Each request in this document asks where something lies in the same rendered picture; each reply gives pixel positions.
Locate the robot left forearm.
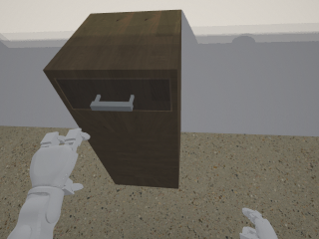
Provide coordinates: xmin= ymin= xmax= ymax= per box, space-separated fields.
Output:
xmin=7 ymin=186 xmax=65 ymax=239

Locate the robot left hand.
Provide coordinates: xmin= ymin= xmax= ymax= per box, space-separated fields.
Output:
xmin=29 ymin=128 xmax=90 ymax=195

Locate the drawer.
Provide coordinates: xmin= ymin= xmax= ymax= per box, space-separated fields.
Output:
xmin=56 ymin=78 xmax=172 ymax=111

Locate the robot right hand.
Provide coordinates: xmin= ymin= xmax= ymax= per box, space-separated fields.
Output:
xmin=239 ymin=207 xmax=278 ymax=239

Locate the cabinet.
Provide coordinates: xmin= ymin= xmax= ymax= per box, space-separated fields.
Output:
xmin=43 ymin=9 xmax=181 ymax=189

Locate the handle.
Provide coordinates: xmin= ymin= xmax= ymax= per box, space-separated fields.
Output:
xmin=90 ymin=95 xmax=135 ymax=112

